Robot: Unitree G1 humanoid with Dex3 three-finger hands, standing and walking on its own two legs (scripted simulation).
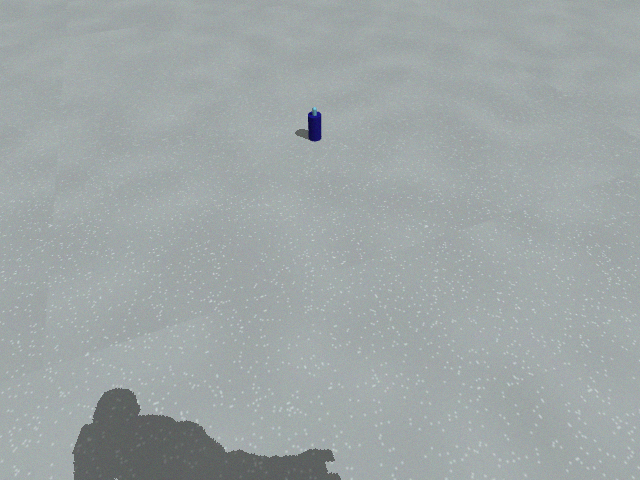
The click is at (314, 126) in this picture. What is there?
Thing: necked bottle
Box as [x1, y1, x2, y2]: [308, 107, 320, 140]
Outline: 313,107 312,111 308,113 309,139 318,140 320,139 320,113 316,111 315,107
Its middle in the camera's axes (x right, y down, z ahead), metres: -0.03 -0.62 +2.11
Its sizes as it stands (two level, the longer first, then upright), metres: 0.071 0.071 0.186
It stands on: the floor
